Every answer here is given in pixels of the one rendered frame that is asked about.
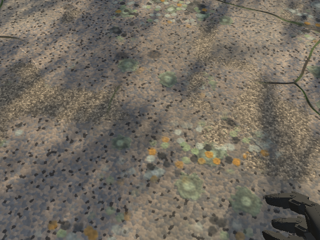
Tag right robot hand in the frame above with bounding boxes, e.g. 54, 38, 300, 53
262, 191, 320, 240

